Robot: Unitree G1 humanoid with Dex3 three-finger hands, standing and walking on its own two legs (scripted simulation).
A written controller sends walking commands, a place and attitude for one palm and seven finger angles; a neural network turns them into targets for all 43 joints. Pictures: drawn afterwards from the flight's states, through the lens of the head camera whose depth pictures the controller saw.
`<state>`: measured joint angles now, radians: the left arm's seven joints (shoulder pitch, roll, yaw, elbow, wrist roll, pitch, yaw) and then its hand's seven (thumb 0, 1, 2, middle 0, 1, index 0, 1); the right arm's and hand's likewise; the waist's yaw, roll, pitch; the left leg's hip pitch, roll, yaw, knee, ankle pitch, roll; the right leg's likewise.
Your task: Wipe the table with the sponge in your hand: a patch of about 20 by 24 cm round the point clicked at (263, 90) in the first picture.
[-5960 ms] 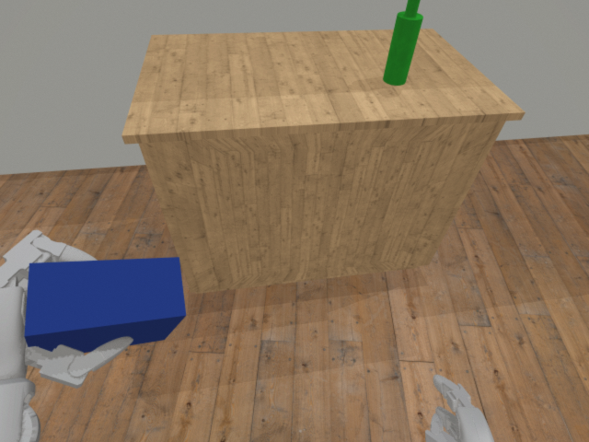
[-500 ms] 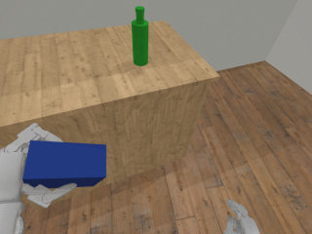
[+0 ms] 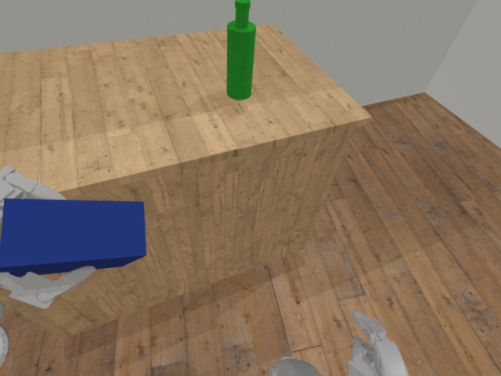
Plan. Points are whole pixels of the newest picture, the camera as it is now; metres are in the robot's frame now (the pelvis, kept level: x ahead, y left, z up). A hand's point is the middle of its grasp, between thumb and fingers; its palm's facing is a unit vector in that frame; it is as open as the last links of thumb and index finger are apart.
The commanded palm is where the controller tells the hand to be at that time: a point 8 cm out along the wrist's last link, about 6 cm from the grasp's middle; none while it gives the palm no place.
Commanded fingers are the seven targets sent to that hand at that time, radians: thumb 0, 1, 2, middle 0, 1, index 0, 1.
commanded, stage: shuffle to correct the standing spot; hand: left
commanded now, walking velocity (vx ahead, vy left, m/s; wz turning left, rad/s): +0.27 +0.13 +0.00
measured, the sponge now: (95, 238) +0.24 +0.21 +0.14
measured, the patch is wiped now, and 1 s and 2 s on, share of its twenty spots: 0.00 0.00 0.00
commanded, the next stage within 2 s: come to a stop and stand still in 1.54 s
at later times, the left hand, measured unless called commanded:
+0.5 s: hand (52, 168) +0.31 +0.28 +0.18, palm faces +0.42 -0.78 -0.46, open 10.6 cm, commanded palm +0.24 +0.32 +0.19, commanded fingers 0.00 0.10 1.30 -1.20 -1.60 -1.20 -1.60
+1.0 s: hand (77, 122) +0.40 +0.29 +0.19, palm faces +0.41 -0.79 -0.45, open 10.6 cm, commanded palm +0.32 +0.34 +0.19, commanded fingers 0.00 0.10 1.30 -1.20 -1.60 -1.20 -1.60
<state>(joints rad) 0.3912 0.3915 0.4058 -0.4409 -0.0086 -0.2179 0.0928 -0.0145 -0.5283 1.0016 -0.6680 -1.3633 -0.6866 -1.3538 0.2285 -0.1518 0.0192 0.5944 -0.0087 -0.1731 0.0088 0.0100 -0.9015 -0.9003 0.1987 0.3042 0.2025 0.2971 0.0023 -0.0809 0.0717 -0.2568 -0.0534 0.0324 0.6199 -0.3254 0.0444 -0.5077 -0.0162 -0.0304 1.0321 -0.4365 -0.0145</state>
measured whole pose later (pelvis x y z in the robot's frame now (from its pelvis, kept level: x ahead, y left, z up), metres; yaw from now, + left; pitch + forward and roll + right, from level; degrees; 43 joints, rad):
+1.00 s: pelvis +0.18 +0.05 -0.01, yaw +3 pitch -2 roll +5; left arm 0.38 0.41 0.39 -0.51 -0.01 -0.23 0.14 -0.02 -0.53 1.00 -0.67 -1.36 -0.69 -1.35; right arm 0.13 -0.19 -0.04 0.60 0.00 -0.15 -0.01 0.01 -0.90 -0.90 0.20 0.30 0.20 0.30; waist -0.02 -0.08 0.12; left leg -0.32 0.00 0.12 0.60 -0.24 0.00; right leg -0.41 -0.05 -0.01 1.08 -0.53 -0.01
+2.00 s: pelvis +0.20 +0.09 +0.01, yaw +3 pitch -2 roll +1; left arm 0.43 0.38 0.36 -0.54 -0.02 -0.16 0.15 -0.01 -0.53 1.01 -0.67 -1.36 -0.70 -1.34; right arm 0.20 -0.14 0.05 0.61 -0.01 -0.13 -0.02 0.01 -0.90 -0.90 0.20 0.30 0.21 0.30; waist 0.00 -0.04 0.06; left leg -0.30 0.01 0.03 0.51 -0.18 0.00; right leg -0.23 0.02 -0.03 0.55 -0.28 -0.02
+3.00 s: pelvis +0.23 +0.13 +0.02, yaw +1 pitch -1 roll -1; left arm 0.42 0.38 0.34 -0.48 -0.02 -0.20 0.10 -0.02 -0.53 1.01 -0.67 -1.35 -0.70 -1.34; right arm 0.14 -0.18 0.03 0.57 0.00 -0.13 -0.02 0.01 -0.90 -0.90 0.20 0.30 0.21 0.30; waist 0.02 -0.04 0.06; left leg -0.24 -0.04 0.00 0.46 -0.21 0.05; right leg -0.15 0.01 0.01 0.39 -0.23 0.02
